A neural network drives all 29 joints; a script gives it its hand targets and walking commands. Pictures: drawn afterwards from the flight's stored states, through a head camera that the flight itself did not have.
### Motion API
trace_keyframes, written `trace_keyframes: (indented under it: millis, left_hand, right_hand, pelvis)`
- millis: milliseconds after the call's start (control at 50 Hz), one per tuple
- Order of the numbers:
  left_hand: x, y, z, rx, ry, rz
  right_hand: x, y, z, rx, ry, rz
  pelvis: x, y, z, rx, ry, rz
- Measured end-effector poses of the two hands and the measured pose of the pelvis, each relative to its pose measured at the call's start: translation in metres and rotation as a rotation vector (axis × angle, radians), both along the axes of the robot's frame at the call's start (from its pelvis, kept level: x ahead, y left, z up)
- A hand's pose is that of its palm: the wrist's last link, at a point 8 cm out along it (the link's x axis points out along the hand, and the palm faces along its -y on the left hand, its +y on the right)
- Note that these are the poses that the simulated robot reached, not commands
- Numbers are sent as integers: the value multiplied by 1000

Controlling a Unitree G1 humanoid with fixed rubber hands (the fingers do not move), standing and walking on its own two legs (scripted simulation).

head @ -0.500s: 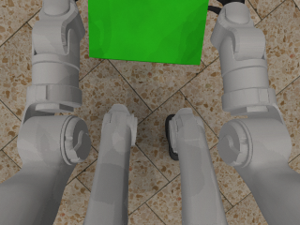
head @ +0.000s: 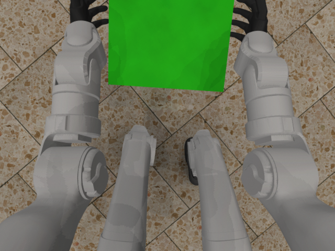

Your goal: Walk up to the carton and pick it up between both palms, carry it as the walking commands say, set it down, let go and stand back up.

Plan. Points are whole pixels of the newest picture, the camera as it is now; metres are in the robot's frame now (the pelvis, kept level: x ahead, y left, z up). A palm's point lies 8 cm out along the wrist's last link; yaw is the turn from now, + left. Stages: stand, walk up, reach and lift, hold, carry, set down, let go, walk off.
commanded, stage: reach and lift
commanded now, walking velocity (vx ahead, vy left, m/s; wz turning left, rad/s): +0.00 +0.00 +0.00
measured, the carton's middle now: (168, 30) +0.56 +0.02 -0.16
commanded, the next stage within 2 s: none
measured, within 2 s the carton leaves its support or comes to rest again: neither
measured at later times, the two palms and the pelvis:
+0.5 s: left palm (55, 12) +0.50 +0.18 +0.02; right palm (279, 26) +0.50 -0.13 +0.01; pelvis +0.02 -0.01 +0.06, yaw +0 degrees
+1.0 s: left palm out of the picture +0.48 +0.17 +0.11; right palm out of the picture +0.48 -0.15 +0.10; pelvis +0.11 +0.00 +0.15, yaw +1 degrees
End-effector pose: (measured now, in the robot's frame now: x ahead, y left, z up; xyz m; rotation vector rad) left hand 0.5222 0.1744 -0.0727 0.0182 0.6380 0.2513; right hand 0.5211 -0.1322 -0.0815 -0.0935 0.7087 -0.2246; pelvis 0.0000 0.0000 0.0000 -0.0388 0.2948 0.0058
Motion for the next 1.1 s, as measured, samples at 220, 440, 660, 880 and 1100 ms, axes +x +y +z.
trace_keyframes:
  millis: [220,440,660,880,1100]
  left_hand:
    - [-9,-1,39,14,-12,-5]
    - [-24,5,77,10,17,10]
    - [-30,3,155,19,58,-12]
    - [-38,7,185,-67,70,-62]
    - [-45,-4,196,-27,67,-9]
  right_hand:
    - [-11,-1,34,6,-12,0]
    - [-21,5,75,-1,17,17]
    - [-32,3,151,14,58,3]
    - [-34,-8,187,91,63,89]
    - [-41,-9,195,65,62,24]
  pelvis:
    - [-4,-6,22,24,-46,-10]
    - [8,-9,50,21,-9,2]
    - [64,-1,85,11,189,-3]
    - [98,5,136,14,162,8]
    - [123,0,161,21,160,-4]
